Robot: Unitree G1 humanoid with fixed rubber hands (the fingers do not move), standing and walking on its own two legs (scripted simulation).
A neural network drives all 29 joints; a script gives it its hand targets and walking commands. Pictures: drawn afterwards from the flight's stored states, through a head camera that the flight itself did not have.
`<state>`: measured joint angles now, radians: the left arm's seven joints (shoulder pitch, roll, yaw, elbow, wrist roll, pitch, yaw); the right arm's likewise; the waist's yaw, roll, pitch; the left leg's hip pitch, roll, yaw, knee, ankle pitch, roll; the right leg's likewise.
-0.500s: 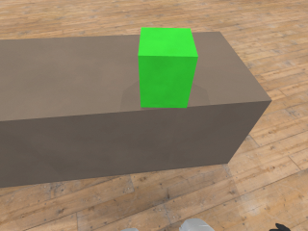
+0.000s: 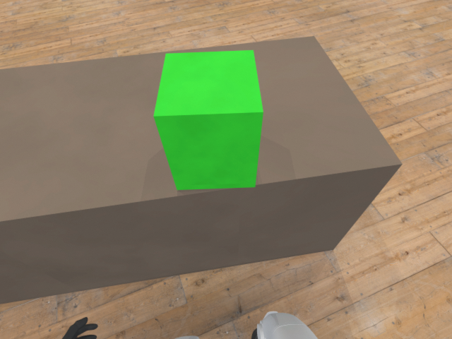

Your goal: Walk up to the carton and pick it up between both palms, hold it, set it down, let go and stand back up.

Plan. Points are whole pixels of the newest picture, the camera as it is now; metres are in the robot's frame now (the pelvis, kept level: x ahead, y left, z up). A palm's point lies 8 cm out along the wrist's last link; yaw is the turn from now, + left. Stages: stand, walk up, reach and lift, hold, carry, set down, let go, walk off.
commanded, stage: walk up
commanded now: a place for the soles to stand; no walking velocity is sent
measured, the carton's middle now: (213, 124) +0.56 +0.03 +0.01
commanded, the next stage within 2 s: reach and lift in 1.98 s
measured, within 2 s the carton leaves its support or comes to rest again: neither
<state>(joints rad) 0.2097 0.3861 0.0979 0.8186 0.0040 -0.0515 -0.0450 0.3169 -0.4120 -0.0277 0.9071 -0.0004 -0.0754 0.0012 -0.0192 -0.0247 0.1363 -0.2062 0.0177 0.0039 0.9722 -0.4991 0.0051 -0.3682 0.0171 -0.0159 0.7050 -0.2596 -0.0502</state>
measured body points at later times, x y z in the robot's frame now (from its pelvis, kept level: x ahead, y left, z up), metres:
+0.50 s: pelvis +0.09 +0.01 +0.01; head +0.14 +0.05 +0.45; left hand +0.17 +0.33 -0.13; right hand +0.18 -0.31 -0.08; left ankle +0.15 +0.10 -0.72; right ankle +0.08 -0.11 -0.70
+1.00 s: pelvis +0.09 -0.02 +0.01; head +0.09 -0.02 +0.46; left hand +0.18 +0.31 -0.09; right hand +0.20 -0.32 -0.11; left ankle +0.15 +0.10 -0.72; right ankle +0.08 -0.14 -0.72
